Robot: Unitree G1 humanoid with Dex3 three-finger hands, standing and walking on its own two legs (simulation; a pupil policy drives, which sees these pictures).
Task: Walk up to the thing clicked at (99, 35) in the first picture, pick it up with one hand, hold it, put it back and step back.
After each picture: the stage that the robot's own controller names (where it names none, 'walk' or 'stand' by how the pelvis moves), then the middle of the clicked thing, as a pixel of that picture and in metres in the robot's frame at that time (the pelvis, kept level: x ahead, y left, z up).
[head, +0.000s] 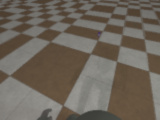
stand; (99, 34) +2.22 -0.18 -0.72
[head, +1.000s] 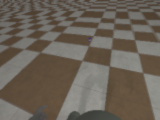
walk; (89, 39) +2.08 +0.17 -0.70
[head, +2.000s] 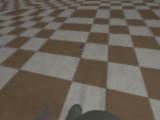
walk; (81, 48) +1.51 +0.33 -0.72
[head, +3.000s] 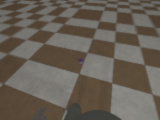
walk; (80, 61) +1.05 +0.24 -0.71
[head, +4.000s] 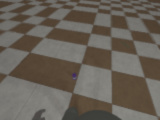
walk; (74, 76) +0.70 +0.22 -0.70
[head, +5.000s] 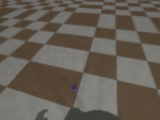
stand; (74, 88) +0.50 +0.23 -0.70
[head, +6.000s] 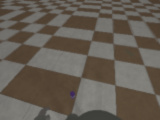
stand; (72, 94) +0.43 +0.22 -0.71
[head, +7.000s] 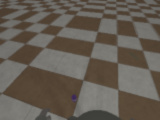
stand; (74, 98) +0.38 +0.20 -0.72
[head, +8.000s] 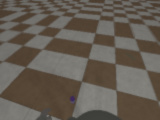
stand; (72, 99) +0.38 +0.21 -0.72
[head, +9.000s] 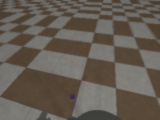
stand; (72, 98) +0.40 +0.23 -0.73
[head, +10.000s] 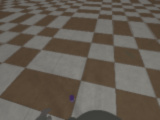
stand; (71, 98) +0.39 +0.24 -0.73
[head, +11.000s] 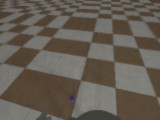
stand; (72, 98) +0.38 +0.24 -0.72
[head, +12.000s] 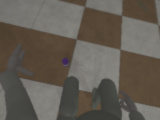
go down; (65, 62) +0.47 +0.22 -0.41
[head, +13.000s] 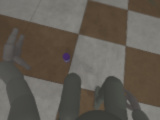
go down; (66, 58) +0.48 +0.22 -0.34
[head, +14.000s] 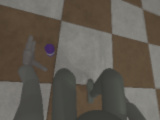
close in; (50, 50) +0.48 +0.24 -0.25
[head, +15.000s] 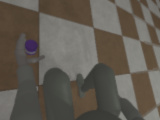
close; (31, 48) +0.48 +0.26 -0.23
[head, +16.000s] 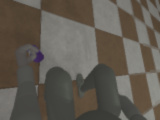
lift; (35, 53) +0.43 +0.25 -0.23
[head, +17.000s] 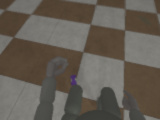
close; (73, 80) +0.37 +0.18 -0.52
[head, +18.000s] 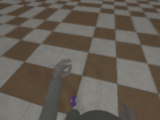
close; (73, 101) +0.32 +0.18 -0.70
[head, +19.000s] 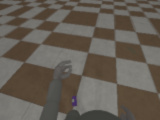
stand; (74, 101) +0.32 +0.17 -0.71
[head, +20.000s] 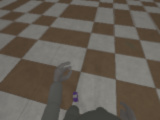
stand; (75, 96) +0.34 +0.14 -0.69
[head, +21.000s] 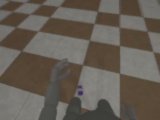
stand; (80, 90) +0.36 +0.10 -0.63
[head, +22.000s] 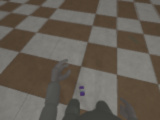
stand; (82, 90) +0.37 +0.05 -0.64
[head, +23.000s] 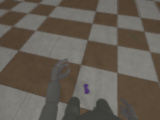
stand; (86, 88) +0.39 +0.00 -0.63
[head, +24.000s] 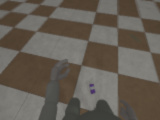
stand; (92, 88) +0.41 -0.07 -0.64
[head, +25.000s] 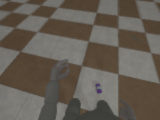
stand; (98, 88) +0.43 -0.16 -0.64
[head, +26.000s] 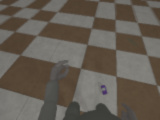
stand; (103, 89) +0.45 -0.24 -0.66
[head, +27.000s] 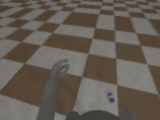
stand; (110, 97) +0.45 -0.33 -0.71
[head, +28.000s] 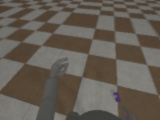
stand; (116, 96) +0.48 -0.42 -0.71
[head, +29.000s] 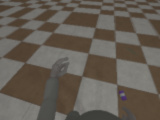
stand; (122, 95) +0.50 -0.50 -0.71
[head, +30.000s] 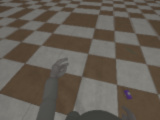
stand; (127, 94) +0.53 -0.58 -0.71
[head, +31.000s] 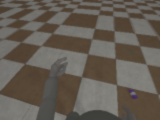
stand; (133, 94) +0.55 -0.66 -0.71
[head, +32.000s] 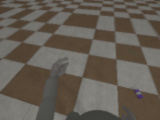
stand; (138, 93) +0.57 -0.74 -0.71
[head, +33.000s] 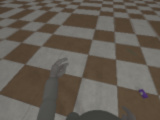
stand; (143, 93) +0.58 -0.81 -0.71
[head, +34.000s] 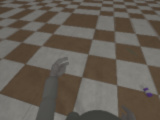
stand; (147, 92) +0.61 -0.88 -0.71
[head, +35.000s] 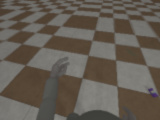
stand; (152, 92) +0.63 -0.95 -0.71
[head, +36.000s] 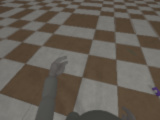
stand; (156, 91) +0.64 -1.02 -0.71
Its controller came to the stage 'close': yes
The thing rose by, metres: 0.01
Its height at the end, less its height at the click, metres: -0.02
